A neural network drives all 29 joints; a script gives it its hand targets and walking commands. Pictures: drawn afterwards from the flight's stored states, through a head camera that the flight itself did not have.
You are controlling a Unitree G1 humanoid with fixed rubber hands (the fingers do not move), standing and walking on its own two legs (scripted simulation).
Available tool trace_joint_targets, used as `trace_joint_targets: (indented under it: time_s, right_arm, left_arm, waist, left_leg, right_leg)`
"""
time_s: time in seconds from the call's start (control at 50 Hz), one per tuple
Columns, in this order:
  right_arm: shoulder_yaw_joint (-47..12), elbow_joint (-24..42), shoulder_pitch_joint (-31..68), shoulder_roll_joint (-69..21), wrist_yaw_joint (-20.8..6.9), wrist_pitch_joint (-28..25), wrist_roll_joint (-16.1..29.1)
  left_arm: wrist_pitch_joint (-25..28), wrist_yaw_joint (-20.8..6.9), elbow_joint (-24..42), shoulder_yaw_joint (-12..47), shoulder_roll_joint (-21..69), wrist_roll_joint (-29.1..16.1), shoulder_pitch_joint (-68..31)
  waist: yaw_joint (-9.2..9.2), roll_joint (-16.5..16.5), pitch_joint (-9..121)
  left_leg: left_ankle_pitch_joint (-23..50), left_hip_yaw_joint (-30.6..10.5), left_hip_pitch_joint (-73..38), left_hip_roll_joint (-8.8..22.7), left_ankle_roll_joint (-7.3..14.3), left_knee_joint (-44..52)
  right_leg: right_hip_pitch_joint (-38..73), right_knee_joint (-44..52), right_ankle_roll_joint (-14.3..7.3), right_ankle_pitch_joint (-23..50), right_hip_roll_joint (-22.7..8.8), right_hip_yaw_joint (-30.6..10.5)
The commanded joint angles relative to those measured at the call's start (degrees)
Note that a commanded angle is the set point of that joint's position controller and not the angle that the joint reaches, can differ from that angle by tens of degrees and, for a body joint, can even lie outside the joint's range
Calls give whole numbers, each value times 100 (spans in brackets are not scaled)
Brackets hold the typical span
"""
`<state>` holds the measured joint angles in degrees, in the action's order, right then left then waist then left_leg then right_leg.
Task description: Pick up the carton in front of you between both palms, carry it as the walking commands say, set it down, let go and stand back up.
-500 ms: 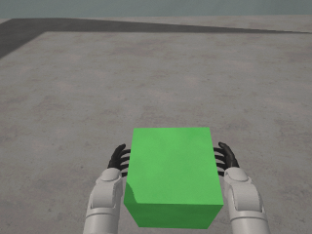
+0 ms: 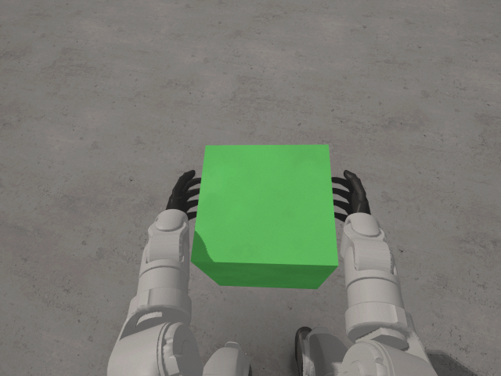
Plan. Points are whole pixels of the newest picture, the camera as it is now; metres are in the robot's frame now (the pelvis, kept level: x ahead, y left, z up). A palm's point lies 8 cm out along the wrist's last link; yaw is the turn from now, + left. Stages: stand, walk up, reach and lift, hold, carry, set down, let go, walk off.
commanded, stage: set down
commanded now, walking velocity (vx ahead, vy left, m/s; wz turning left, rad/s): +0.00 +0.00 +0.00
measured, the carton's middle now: (266, 224) +0.39 +0.02 -0.11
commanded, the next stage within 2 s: none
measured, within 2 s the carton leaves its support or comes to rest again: neither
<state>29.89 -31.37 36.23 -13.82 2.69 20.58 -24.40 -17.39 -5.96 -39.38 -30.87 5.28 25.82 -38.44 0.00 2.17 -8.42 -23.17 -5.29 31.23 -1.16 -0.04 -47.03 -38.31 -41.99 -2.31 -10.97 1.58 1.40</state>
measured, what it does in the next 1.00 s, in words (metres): lowers itself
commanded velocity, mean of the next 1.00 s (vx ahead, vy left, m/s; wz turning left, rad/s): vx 0.00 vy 0.00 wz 0.00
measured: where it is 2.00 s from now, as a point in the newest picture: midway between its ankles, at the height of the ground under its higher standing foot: outside the picture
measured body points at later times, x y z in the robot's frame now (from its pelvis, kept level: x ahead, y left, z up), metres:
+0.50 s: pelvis -0.01 +0.05 -0.12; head +0.23 +0.02 +0.25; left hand +0.46 +0.15 -0.20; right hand +0.42 -0.15 -0.21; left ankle +0.01 +0.15 -0.70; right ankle +0.10 -0.09 -0.70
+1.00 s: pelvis -0.04 +0.03 -0.24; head +0.29 +0.01 +0.07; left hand +0.51 +0.13 -0.36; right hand +0.45 -0.17 -0.37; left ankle +0.01 +0.15 -0.70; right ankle +0.10 -0.09 -0.70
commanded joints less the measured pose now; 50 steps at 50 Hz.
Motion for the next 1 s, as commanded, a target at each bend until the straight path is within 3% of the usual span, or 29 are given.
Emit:
trace_joint_targets:
  time_s: [0.0,0.08,0.14,0.2,0.34,0.44,0.52,0.72,0.98]
  right_arm:
    - [-2237,-355,2258,-3678,-527,-760,714]
    - [-3441,2,2879,-4291,-472,-1306,1215]
    - [-4097,528,3220,-4324,-407,-1393,1527]
    - [-4346,716,3309,-4221,-453,-1278,1652]
    - [-3652,-13,3529,-4324,-1018,-713,1445]
    - [-3182,-294,4005,-4214,-1341,-502,1290]
    - [-3058,-374,4329,-4128,-1430,-506,1346]
    - [-3233,-194,5067,-3952,-1266,-453,1773]
    - [-2983,-145,6307,-3549,-911,-347,1933]
  left_arm:
    - [808,-819,-279,2112,3478,-813,-2468]
    - [1319,-816,-35,3157,4007,-1413,-2877]
    - [1420,-663,450,3843,4106,-1878,-3219]
    - [1302,-513,730,4189,4207,-2152,-3451]
    - [619,-645,68,3819,5031,-1919,-3697]
    - [402,-657,-223,3459,5076,-1811,-4086]
    - [425,-544,-286,3421,4950,-1855,-4403]
    - [464,-369,-69,3865,4521,-2265,-5362]
    - [361,-512,-544,3624,3748,-2393,-6451]
  waist:
    - [-1,-182,3128]
    - [-80,-227,5117]
    - [12,-265,6751]
    - [128,-194,7418]
    - [349,151,6207]
    - [465,118,6215]
    - [471,103,6531]
    - [582,86,7639]
    - [693,-7,7437]
  left_leg:
    - [563,167,2626,-639,297,263]
    - [791,261,3667,-772,129,-344]
    - [1117,331,4079,-832,19,-827]
    - [1264,330,4143,-871,-48,-1165]
    - [621,243,4420,-839,-160,-1568]
    - [782,220,4693,-845,-212,-1935]
    - [1050,232,4905,-871,-229,-2323]
    - [1128,467,5615,-995,-225,-3386]
    - [90,747,7533,-1033,-90,-4444]
  right_leg:
    - [2927,-448,180,1368,271,-889]
    - [3282,-1316,231,2392,300,-913]
    - [3426,-1959,250,3031,360,-822]
    - [2638,-2410,266,2729,477,-603]
    - [-524,-2756,266,935,623,-190]
    - [-1664,-3151,269,804,618,-48]
    - [-2215,-3562,305,964,603,16]
    - [-2500,-4490,441,1408,597,111]
    - [-2410,-5372,503,1060,512,88]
